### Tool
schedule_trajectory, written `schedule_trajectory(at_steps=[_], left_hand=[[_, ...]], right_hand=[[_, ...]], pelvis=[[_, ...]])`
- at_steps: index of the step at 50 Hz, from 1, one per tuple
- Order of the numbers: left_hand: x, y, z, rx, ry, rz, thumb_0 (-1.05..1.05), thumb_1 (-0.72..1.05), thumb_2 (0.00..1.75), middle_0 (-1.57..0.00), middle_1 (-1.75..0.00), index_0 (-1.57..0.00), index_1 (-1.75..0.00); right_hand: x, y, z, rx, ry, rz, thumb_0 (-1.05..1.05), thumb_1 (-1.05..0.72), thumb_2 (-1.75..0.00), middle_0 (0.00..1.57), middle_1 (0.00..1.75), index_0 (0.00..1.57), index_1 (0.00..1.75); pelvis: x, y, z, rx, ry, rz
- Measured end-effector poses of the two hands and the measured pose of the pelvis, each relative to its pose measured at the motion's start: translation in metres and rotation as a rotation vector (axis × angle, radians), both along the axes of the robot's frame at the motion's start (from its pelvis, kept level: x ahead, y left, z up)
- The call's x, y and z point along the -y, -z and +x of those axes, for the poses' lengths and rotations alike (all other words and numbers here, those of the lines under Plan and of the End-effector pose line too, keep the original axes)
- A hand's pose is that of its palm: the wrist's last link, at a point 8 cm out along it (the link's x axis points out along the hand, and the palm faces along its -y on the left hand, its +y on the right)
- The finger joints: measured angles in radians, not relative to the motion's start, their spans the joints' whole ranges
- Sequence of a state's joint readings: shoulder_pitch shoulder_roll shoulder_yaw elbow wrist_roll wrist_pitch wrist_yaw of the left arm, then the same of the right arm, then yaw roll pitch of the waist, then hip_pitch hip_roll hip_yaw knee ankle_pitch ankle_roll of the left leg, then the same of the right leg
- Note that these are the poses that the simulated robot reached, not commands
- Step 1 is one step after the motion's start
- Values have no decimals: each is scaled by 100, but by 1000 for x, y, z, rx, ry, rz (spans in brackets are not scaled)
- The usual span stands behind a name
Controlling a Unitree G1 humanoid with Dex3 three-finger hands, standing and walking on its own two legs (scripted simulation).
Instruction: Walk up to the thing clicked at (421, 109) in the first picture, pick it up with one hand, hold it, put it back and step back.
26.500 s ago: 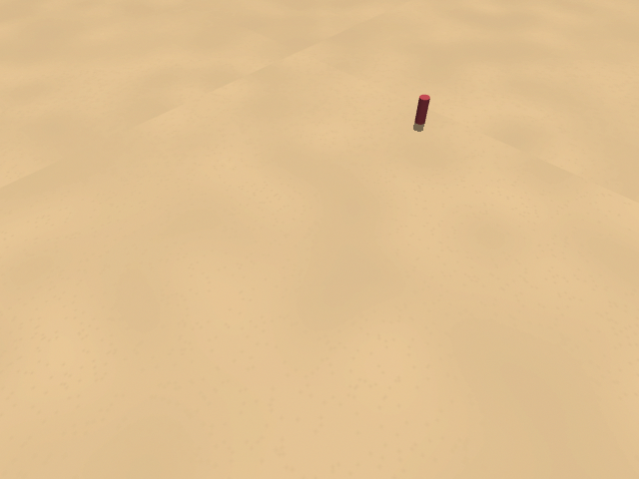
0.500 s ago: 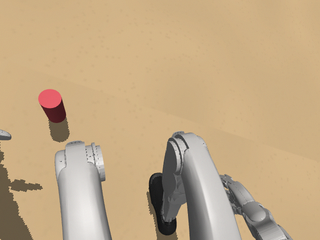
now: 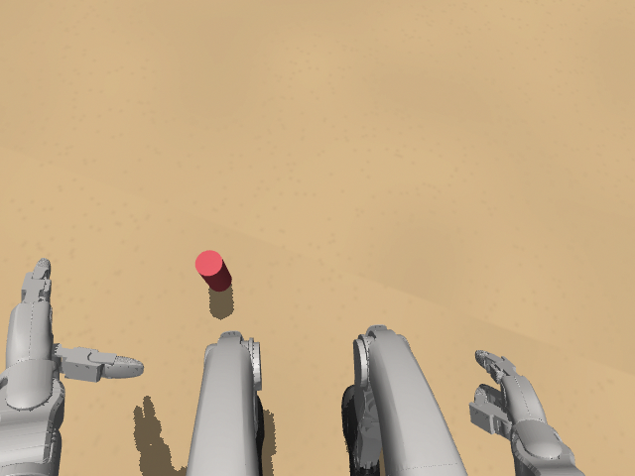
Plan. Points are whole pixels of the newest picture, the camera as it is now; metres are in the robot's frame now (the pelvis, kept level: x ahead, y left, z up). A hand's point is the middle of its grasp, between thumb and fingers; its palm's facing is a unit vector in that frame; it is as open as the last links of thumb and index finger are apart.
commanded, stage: home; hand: left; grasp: from the side
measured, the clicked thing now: (214, 272) +0.47 +0.20 -0.45
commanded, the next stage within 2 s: none
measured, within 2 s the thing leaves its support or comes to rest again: neither
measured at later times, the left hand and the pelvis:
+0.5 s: hand (53, 365) +0.24 +0.22 +0.10, palm faces +0.14 -0.93 -0.34, open 17.2 cm; pelvis +0.07 +0.01 +0.17, yaw +3 degrees
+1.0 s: hand (46, 392) +0.23 +0.20 +0.14, palm faces +0.15 -0.94 -0.30, open 17.4 cm; pelvis +0.07 +0.01 +0.19, yaw +4 degrees
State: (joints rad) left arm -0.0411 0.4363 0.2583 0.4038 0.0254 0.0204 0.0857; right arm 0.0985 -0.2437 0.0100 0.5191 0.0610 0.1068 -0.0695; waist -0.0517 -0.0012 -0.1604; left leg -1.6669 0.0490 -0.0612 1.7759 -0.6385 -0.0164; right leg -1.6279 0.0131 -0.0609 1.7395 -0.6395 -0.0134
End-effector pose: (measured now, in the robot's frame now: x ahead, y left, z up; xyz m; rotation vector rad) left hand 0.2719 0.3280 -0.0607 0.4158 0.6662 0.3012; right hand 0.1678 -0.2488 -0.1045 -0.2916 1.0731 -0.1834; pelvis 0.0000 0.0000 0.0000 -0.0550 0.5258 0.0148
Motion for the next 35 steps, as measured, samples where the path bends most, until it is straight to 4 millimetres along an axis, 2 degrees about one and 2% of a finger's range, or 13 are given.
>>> schedule_trajectory(at_steps=[7, 12, 17, 22, 27, 31, 35], left_hand=[[20, -57, -21, -76, -54, -48, -1, -43, 12, -7, -8, -7, -8], [38, -93, -31, -109, -70, -96, -1, -44, 12, -7, -8, -7, -7], [51, -133, -38, -111, -73, -127, -1, -47, 10, -7, -7, -6, -7], [63, -173, -45, -100, -55, -144, -1, -49, 9, -6, -7, -6, -7], [72, -208, -52, -61, -32, -158, -1, -50, 8, -6, -6, -6, -6], [76, -223, -58, -38, -22, -171, -1, -52, 7, -6, -6, -6, -6], [77, -228, -65, -33, -28, -182, -1, -53, 7, -6, -6, -6, -6]], right_hand=[[4, -80, 27, 134, -7, -26, 0, -90, -90, 20, 30, 20, 30], [0, -126, 33, 181, -2, -35, 0, -90, -90, 20, 30, 20, 30], [-9, -164, 34, 215, 15, -34, 0, -90, -90, 20, 30, 20, 30], [-20, -193, 37, 261, 37, -20, 1, -90, -90, 20, 30, 20, 30], [-31, -212, 45, 322, 44, -1, 1, -90, -90, 20, 30, 20, 30], [-38, -222, 54, 368, 30, 13, 1, -90, -90, 20, 30, 20, 30], [-43, -230, 63, 400, -1, 20, 1, -90, -90, 20, 30, 20, 30]], pelvis=[[1, -63, 18, 72, -18, 8], [-1, -102, 31, 134, -29, 11], [-5, -136, 45, 201, -38, 14], [-10, -163, 58, 263, -40, 17], [-16, -179, 69, 315, -40, 19], [-18, -185, 72, 345, -42, 21], [-17, -189, 72, 363, -46, 24]])
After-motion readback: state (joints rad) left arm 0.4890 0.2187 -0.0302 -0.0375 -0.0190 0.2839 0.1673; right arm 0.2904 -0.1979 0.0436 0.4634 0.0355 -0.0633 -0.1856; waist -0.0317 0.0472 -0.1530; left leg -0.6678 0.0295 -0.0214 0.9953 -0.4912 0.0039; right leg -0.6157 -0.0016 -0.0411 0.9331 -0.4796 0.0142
